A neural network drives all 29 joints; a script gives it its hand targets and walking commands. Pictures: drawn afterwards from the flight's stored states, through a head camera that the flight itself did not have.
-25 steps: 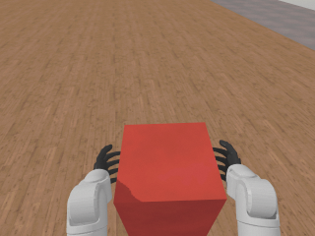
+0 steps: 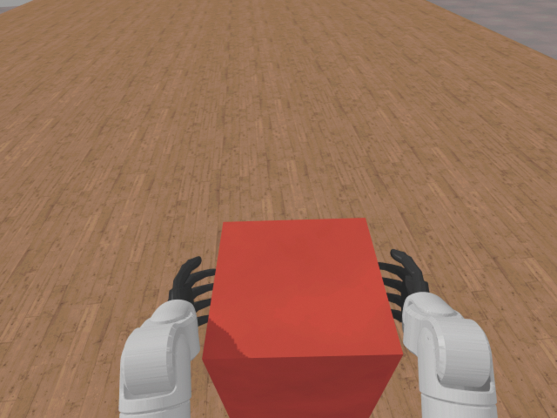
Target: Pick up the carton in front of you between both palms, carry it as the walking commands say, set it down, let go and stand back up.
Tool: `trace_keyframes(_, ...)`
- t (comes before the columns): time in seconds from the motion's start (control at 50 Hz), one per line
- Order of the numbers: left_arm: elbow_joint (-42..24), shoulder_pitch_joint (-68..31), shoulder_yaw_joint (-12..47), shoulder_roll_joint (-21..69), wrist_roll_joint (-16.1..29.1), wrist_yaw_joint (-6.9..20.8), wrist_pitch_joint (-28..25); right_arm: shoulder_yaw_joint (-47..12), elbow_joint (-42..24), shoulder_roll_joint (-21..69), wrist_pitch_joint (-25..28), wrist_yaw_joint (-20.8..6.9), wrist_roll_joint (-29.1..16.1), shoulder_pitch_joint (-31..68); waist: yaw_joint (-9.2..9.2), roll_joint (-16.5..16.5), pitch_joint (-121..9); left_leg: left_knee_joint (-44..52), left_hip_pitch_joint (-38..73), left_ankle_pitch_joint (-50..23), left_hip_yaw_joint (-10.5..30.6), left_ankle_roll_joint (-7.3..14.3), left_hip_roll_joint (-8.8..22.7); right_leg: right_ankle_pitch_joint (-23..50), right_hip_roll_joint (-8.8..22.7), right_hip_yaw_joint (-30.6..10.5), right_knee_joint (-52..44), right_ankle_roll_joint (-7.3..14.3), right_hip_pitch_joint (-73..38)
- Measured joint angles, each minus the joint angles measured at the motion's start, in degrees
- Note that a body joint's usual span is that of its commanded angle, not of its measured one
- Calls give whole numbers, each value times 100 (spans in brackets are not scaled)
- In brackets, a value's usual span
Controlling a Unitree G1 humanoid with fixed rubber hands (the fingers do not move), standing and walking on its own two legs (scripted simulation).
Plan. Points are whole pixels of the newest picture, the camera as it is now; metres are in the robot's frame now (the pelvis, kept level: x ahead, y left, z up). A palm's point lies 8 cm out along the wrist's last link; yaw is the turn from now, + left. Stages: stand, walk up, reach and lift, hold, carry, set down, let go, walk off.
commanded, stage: carry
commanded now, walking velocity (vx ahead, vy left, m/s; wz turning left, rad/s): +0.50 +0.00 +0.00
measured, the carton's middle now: (296, 324) +0.29 +0.00 +0.01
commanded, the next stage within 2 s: none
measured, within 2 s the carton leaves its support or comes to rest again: neither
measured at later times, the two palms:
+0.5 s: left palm (205, 188) +0.54 +0.17 +0.08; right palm (360, 183) +0.53 -0.13 +0.08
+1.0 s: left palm (214, 183) +0.60 +0.17 +0.05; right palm (353, 176) +0.60 -0.13 +0.05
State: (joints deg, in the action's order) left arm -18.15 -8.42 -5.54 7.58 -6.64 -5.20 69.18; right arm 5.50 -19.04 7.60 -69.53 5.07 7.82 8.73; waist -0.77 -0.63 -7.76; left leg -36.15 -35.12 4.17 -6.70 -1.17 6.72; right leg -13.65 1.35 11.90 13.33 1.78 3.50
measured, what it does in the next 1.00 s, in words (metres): walks ahead: left foot, then right foot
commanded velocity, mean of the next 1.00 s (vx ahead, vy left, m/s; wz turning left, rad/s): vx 0.02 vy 0.00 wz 0.00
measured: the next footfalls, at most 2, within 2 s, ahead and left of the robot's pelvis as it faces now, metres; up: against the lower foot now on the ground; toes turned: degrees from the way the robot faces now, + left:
left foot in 0.14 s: +0.29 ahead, +0.12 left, +0.00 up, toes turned +5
right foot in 0.48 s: +0.38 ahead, -0.10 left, +0.00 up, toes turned +17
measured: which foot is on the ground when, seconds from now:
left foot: up 0.00-0.12, down 0.14-1.00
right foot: down 0.00-0.16, up 0.18-0.46, down 0.48-1.00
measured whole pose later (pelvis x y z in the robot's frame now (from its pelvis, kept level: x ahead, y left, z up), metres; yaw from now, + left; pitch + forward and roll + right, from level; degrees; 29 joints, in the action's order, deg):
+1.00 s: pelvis +0.34 +0.01 -0.02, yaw +0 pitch +4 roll +0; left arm -10.3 -7.1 -5.1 7.4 -9.1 -4.0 62.5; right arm 5.5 -10.3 7.5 -62.2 3.5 9.4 7.5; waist -0.2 -0.6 -8.0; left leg -30.7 -10.0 24.1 -9.6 -0.9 4.0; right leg -17.2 3.5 10.1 33.3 0.8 19.7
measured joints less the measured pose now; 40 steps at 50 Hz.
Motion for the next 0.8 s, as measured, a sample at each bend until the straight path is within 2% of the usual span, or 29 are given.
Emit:
trace_keyframes(0.08,-77,-78,37,9,-36,2,107,61,-117,1,-83,4,-36,20,16,25,-113,688,316,-206,-265,111,-140,-544,36,-50,40,-225,-564)
trace_keyframes(0.12,-68,-132,15,16,-66,4,166,100,-71,9,-123,2,-47,93,10,61,-121,1066,684,-259,-471,175,-261,-1010,126,-96,468,-363,-713)
trace_keyframes(0.14,-40,-168,-22,-5,-74,6,179,93,26,18,-97,-1,-45,145,32,154,-114,1046,793,-311,-566,377,-347,-1309,263,-110,979,-418,-624)
trace_keyframes(0.16,25,-211,-89,-32,-73,7,186,72,193,30,-37,-3,-31,217,65,290,-75,791,772,-124,-651,539,-411,-1287,441,-201,1812,-436,-315)
trace_keyframes(0.18,92,-243,-149,-53,-74,8,196,65,360,43,0,-4,-17,297,105,325,-8,608,769,108,-681,617,-414,-1330,458,-414,2800,-457,123)
trace_keyframes(0.22,209,-273,-223,-44,-85,9,198,74,548,53,40,-5,-3,349,139,290,168,647,923,342,-673,601,-377,-1463,273,-747,4390,-414,1025)
trace_keyframes(0.24,236,-262,-242,-1,-104,7,183,89,563,49,54,-6,-14,317,140,271,251,788,1049,335,-667,520,-367,-1416,212,-798,4750,-372,1392)
trace_keyframes(0.28,221,-209,-181,36,-131,2,134,116,492,35,95,-11,-57,212,140,249,396,1125,1329,310,-660,538,-378,-1201,196,-777,4557,-325,1891)
trace_keyframes(0.38,-37,-127,9,15,-114,-15,-32,115,141,11,258,-20,-139,55,153,242,576,1497,1840,445,-596,493,-419,-650,227,-651,2611,-352,2288)
trace_keyframes(0.48,-359,-55,36,7,-75,-37,9,39,-113,6,241,-29,-157,19,119,298,410,1075,2203,1071,-568,337,-528,999,329,-329,1085,-333,1820)
trace_keyframes(0.5,-340,-48,40,7,-77,-37,9,49,-91,5,225,-38,-145,40,101,222,328,901,2229,1254,-548,296,-491,918,310,-286,1105,-185,1736)
trace_keyframes(0.54,-186,-74,33,10,-82,-24,36,86,-15,7,124,-44,-101,71,103,-19,157,784,2338,1361,-458,208,-370,553,219,-204,1306,-60,1644)
trace_keyframes(0.62,251,-189,-60,23,-115,48,88,129,251,14,-43,-45,31,137,91,-170,-136,738,2488,1712,-359,119,-291,157,168,-121,1496,-82,1537)
trace_keyframes(0.8,449,-85,-66,9,-134,70,-72,112,509,15,82,-54,59,128,55,-31,-102,577,2487,1862,-282,-16,-260,-206,186,-129,1863,-72,1606)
